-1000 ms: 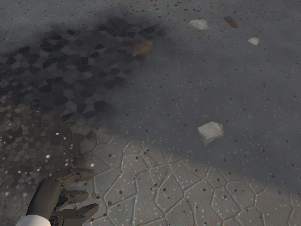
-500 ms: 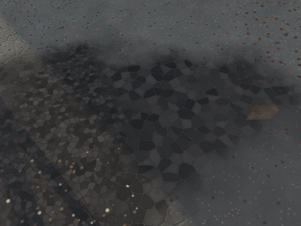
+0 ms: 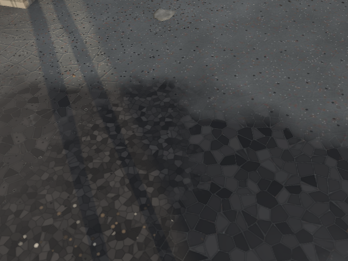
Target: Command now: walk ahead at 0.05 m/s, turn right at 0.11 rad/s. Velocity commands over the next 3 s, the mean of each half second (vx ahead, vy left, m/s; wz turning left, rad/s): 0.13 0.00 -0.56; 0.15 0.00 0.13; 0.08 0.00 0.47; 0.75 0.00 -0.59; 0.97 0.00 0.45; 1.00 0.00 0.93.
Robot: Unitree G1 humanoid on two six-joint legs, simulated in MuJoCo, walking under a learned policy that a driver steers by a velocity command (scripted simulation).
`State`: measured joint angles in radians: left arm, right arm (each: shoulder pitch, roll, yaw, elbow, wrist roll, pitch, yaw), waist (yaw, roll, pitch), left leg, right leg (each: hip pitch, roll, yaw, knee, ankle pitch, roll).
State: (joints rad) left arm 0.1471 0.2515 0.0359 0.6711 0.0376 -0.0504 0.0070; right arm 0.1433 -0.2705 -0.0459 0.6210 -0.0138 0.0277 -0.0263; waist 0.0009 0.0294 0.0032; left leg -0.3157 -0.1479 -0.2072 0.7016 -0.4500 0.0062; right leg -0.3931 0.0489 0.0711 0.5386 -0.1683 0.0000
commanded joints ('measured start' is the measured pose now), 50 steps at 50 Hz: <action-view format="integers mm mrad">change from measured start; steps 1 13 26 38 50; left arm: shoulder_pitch -41 -9 -35 172 -137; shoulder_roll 124 203 114 253 137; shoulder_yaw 30 113 68 93 69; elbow -78 -119 -124 -114 -64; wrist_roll -29 -72 -54 1 -21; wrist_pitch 5 92 23 -3 18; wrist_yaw -10 31 -4 4 34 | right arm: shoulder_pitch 47 28 185 201 159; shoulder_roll -106 -68 -113 -97 -76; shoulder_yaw -38 -55 -44 -19 -50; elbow -30 27 63 93 1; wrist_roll -9 38 -9 11 25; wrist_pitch -2 -41 -109 -97 41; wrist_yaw -2 10 2 30 -4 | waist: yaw -39 -7 -72 72 -48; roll -179 -235 49 -64 -175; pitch -111 -147 94 -240 -70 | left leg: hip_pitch -42 23 296 -78 -196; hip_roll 89 29 375 229 286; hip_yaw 80 96 -14 147 194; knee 5 -168 -545 25 303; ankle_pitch -29 84 113 357 148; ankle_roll -68 -40 161 7 -82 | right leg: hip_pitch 211 204 -521 618 140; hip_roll -256 -132 -65 -287 -392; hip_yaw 410 483 57 139 -125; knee -165 -221 596 -23 -282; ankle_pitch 288 2 -14 753 150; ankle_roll -217 -151 47 -118 -204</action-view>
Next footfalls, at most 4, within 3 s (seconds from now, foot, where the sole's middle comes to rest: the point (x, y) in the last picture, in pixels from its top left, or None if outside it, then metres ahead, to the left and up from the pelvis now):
0.30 left None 0.06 0.11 -0.76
0.74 right None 0.13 -0.22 -0.76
1.16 left None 0.20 0.04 -0.76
1.88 right None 0.39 -0.28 -0.76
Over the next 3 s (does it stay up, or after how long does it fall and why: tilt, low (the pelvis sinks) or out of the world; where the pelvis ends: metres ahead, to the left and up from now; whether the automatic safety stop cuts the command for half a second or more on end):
stays up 1.22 -0.47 0.01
